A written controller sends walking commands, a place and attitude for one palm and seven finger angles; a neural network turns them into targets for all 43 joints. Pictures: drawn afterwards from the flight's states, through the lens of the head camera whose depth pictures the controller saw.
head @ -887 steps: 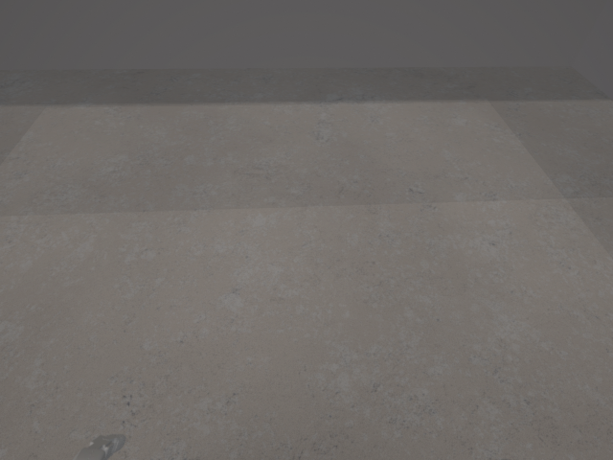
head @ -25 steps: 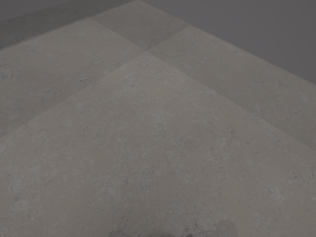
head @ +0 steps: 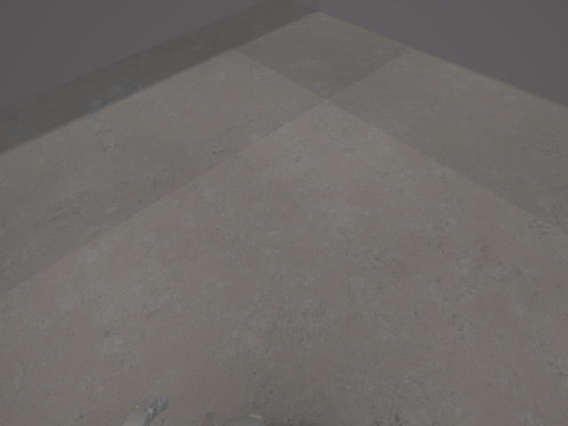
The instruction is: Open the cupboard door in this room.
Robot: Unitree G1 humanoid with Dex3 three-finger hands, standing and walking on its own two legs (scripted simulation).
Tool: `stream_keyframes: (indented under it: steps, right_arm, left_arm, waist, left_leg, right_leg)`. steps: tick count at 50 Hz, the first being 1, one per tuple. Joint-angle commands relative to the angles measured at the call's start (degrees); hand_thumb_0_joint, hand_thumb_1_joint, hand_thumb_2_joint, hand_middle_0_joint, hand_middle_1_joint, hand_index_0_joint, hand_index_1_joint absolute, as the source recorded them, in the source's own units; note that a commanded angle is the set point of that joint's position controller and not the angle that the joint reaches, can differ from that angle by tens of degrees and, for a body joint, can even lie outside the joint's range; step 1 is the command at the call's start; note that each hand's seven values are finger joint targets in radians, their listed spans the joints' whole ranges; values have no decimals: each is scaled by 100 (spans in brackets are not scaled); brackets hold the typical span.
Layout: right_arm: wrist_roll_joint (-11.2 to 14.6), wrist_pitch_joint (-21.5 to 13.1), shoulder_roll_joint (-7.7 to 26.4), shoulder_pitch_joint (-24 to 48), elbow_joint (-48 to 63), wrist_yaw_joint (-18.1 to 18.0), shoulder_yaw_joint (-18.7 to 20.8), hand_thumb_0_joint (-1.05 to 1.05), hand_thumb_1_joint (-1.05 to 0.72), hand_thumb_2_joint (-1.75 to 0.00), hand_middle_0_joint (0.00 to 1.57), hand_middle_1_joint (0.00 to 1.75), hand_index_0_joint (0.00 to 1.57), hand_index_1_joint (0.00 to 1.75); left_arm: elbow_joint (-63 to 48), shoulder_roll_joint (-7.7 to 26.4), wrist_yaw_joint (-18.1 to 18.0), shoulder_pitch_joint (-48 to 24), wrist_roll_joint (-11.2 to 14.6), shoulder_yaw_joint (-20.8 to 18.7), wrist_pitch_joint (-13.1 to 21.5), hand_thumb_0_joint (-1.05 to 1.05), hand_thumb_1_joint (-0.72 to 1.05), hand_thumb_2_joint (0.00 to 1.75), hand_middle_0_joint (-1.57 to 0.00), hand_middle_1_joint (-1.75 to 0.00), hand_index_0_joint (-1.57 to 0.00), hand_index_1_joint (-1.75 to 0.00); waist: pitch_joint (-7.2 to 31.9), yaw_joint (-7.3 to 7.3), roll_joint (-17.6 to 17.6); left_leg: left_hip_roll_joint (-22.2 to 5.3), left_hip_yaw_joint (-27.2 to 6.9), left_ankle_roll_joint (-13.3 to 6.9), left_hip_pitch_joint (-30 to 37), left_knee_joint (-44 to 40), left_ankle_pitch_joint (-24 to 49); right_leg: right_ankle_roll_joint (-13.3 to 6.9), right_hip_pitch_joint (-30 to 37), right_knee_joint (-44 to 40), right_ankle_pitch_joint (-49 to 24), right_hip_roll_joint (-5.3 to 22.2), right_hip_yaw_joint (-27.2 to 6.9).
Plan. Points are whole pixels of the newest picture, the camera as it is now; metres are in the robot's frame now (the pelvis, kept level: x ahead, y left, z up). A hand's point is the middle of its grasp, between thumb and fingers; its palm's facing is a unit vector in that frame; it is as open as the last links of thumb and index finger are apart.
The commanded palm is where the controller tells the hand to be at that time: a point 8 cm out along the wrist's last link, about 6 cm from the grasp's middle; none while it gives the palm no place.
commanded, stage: turn or walk to find it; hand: left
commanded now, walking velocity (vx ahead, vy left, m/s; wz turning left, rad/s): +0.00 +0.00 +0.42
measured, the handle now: out of the picture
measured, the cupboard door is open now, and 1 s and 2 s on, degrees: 0 0 0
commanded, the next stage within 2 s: stand and wait in 1.92 s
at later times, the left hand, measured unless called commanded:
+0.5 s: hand out of the picture -0.05 +0.25 -0.18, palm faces +0.28 -0.93 -0.26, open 7.4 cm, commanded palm none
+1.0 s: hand out of the picture -0.02 +0.19 -0.14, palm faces +0.43 -0.86 -0.29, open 7.4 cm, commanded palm none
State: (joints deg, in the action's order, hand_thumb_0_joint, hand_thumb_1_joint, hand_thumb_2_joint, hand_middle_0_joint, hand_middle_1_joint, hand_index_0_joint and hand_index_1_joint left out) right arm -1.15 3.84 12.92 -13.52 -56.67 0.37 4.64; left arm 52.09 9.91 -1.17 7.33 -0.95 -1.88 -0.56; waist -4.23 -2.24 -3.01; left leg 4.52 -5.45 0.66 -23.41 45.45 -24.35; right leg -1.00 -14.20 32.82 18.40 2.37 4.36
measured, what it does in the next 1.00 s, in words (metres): steps on the spot, turning left: left foot, then right foot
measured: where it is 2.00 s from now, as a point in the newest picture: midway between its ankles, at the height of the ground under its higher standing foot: outside the picture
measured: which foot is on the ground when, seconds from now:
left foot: up 0.00-0.38, down 0.40-0.82, up 0.84-1.00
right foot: down 0.00-0.40, up 0.42-0.80, down 0.82-1.00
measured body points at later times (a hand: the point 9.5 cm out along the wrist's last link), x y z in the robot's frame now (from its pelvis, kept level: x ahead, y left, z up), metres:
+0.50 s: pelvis -0.01 +0.03 +0.00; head +0.02 +0.06 +0.44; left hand -0.06 +0.29 -0.16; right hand +0.15 -0.19 -0.13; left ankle -0.05 +0.14 -0.73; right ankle -0.02 -0.10 -0.69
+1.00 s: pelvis -0.02 -0.02 +0.01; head +0.03 -0.05 +0.45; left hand -0.04 +0.23 -0.12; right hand +0.13 -0.24 -0.17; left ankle -0.11 +0.11 -0.64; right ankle +0.02 -0.10 -0.73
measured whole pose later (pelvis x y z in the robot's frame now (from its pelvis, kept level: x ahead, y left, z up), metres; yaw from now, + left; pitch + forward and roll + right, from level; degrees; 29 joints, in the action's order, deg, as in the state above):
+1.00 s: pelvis -0.02 -0.02 +0.01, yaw +26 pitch -1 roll +2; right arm -1.3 4.6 14.8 -12.5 -57.0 1.1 5.4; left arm 52.7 8.9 -1.2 10.8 -1.1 -1.8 -0.6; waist -4.9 -1.6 -3.3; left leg 1.4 -2.9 2.0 -27.8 66.9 -22.2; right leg -1.8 -12.8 30.8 16.8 4.8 8.8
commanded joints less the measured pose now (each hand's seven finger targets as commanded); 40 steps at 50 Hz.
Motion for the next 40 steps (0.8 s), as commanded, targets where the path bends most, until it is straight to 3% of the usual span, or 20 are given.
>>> stream_keyframes:
  steps: [1, 3, 4, 9, 14, 16, 18, 19, 20, 21, 22, 23, 24, 26, 29, 31, 33, 37, 39, 40]
  right_arm:
    - [-27, -51, 559, 61, 359, 23, 188, 0, -90, -90, 20, 30, 20, 30]
    - [-16, -59, 445, -157, 270, 52, 152, 0, -90, -90, 20, 30, 20, 30]
    - [-15, -60, 412, -105, 259, 53, 134, 0, -90, -90, 20, 30, 20, 30]
    - [8, -65, 373, 363, 370, 35, 67, 0, -90, -90, 20, 30, 20, 30]
    - [72, -171, 302, 747, 481, 12, -53, 0, -90, -90, 20, 30, 20, 30]
    - [83, -214, 322, 569, 438, -2, -67, 0, -90, -90, 20, 30, 20, 30]
    - [73, -271, 434, 189, 334, 8, -45, 0, -90, -90, 20, 30, 20, 30]
    - [47, -336, 775, 15, 308, 6, 25, 0, -90, -90, 20, 30, 20, 30]
    - [9, -374, 1325, -216, 312, -23, 154, 0, -90, -90, 20, 30, 20, 30]
    - [34, -305, 1521, -488, 213, -60, 189, 0, -90, -90, 20, 30, 20, 30]
    - [8, -304, 1331, -378, 170, -103, 149, 0, -90, -90, 20, 30, 20, 30]
    - [-2, -317, 1193, -55, 257, -149, 111, 0, -90, -90, 20, 30, 20, 30]
    - [-13, -310, 1067, 203, 329, -173, 72, 0, -90, -90, 20, 30, 20, 30]
    - [-10, -336, 973, 396, 403, -174, 20, 0, -90, -90, 20, 30, 20, 30]
    - [-3, -343, 1030, 355, 443, -155, 40, 0, -90, -90, 20, 30, 20, 30]
    - [-7, -333, 1034, 274, 445, -139, 73, 0, -90, -90, 20, 30, 20, 30]
    - [-20, -310, 1055, 245, 465, -125, 95, 0, -90, -90, 20, 30, 20, 30]
    - [-42, -270, 1065, 398, 543, -105, 133, 0, -90, -90, 20, 30, 20, 30]
    - [-9, -260, 984, 468, 570, -95, 140, 0, -90, -90, 20, 30, 20, 30]
    - [34, -268, 837, 474, 600, -75, 127, 0, -90, -90, 20, 30, 20, 30]
  left_arm:
    - [-393, 1094, -95, -18, 12, -284, 78, 0, 90, 90, -20, -30, -20, -30]
    - [-374, 935, -93, 6, 7, -249, 128, 0, 90, 90, -20, -30, -20, -30]
    - [-337, 944, -87, 176, -2, -241, 147, 0, 90, 90, -20, -30, -20, -30]
    - [-127, 1109, -89, 702, -58, -315, 141, 0, 90, 90, -20, -30, -20, -30]
    - [63, 1358, -60, 1098, -93, -387, 92, 0, 90, 90, -20, -30, -20, -30]
    - [111, 1419, -56, 1018, -84, -396, 76, 0, 90, 90, -20, -30, -20, -30]
    - [97, 1384, -52, 774, -21, -396, 43, 0, 90, 90, -20, -30, -20, -30]
    - [27, 1208, -40, 849, 31, -366, 2, 0, 90, 90, -20, -30, -20, -30]
    - [-141, 821, -9, 869, 57, -263, -24, 0, 90, 90, -20, -30, -20, -30]
    - [-230, 773, -41, 531, 20, -179, -76, 0, 90, 90, -20, -30, -20, -30]
    - [-199, 835, -52, 322, 6, -205, -124, 0, 90, 90, -20, -30, -20, -30]
    - [-133, 817, -38, 290, 22, -219, -148, 0, 90, 90, -20, -30, -20, -30]
    - [-74, 882, -8, 228, 21, -252, -142, 0, 90, 90, -20, -30, -20, -30]
    - [9, 871, 34, 390, 25, -246, -126, 0, 90, 90, -20, -30, -20, -30]
    - [7, 822, 48, 405, 33, -224, -136, 0, 90, 90, -20, -30, -20, -30]
    - [-44, 789, 37, 288, 28, -218, -146, 0, 90, 90, -20, -30, -20, -30]
    - [-130, 780, 31, 180, 33, -201, -134, 0, 90, 90, -20, -30, -20, -30]
    - [-163, 726, 13, 387, 66, -195, -66, 0, 90, 90, -20, -30, -20, -30]
    - [-73, 789, 4, 729, 63, -227, 7, 0, 90, 90, -20, -30, -20, -30]
    - [-30, 978, -13, 971, 33, -266, 64, 0, 90, 90, -20, -30, -20, -30]
  waist:
    - [55, 101, 1043]
    - [180, 24, 1033]
    - [212, 98, 1090]
    - [202, 349, 1289]
    - [501, 589, 1543]
    - [687, 464, 1548]
    - [856, 200, 1288]
    - [1033, 95, 416]
    - [1089, -25, -1200]
    - [1101, -183, -1179]
    - [851, -155, -816]
    - [672, -43, -1101]
    - [400, 24, -947]
    - [421, 156, -783]
    - [486, 160, -525]
    - [467, 110, -479]
    - [470, 73, -496]
    - [585, 181, -702]
    - [716, 377, -495]
    - [841, 480, -45]
  left_leg:
    - [-436, 24, 115, -810, 2408, 25]
    - [-484, 172, 207, -850, 2469, 353]
    - [-502, 231, 259, -849, 2422, 402]
    - [-651, 462, 367, -688, 1466, 21]
    - [-566, 848, 283, -118, -55, -330]
    - [-493, 995, 235, 279, -804, 41]
    - [-537, 998, 166, 1198, -2013, 1217]
    - [-997, 480, -8, 2139, -2414, 2313]
    - [-2438, -1344, -690, 2966, -2387, 4572]
    - [-2856, -1384, -1211, 2652, -2347, 5442]
    - [-2669, -1076, -1272, 2290, -2409, 4978]
    - [-2412, -992, -1227, 2022, -2483, 4524]
    - [-2180, -835, -1139, 1775, -2459, 4372]
    - [-1885, -544, -998, 1768, -2402, 4438]
    - [-1784, -549, -980, 1703, -2486, 4010]
    - [-1806, -729, -1020, 1692, -2547, 3682]
    - [-1811, -892, -1049, 1597, -2520, 3456]
    - [-1656, -1099, -971, 1284, -2230, 3615]
    - [-1400, -1060, -734, 860, -1863, 3214]
    - [-1098, -829, -458, 407, -1468, 2412]
  right_leg:
    - [-586, -17, -1779, -656, 1699, -1219]
    - [-478, 279, -1565, -1433, 1473, -653]
    - [-458, 417, -1507, -1712, 1440, -533]
    - [-643, 720, -1387, -2172, 1697, -443]
    - [-741, 1193, -856, -3460, 1787, -319]
    - [-605, 1227, -562, -3648, 1745, -176]
    - [-225, 808, -6, -3034, 1579, 179]
    - [91, 20, 739, -2108, 1297, 458]
    - [504, -1561, 1819, 970, 550, 641]
    - [494, -1576, 2477, 2049, 444, 148]
    - [456, -1532, 2780, 1801, 511, -93]
    - [494, -1622, 2909, 1461, 554, -225]
    - [496, -1635, 2980, 1182, 520, -259]
    - [526, -1534, 2931, 863, 416, -246]
    - [566, -1371, 2616, 701, 317, -218]
    - [587, -1359, 2382, 679, 273, -226]
    - [572, -1196, 1931, 767, 222, -229]
    - [515, -435, 699, 522, 13, -100]
    - [487, 401, -461, -414, -9, -31]
    - [430, 1046, -1092, -889, 305, -275]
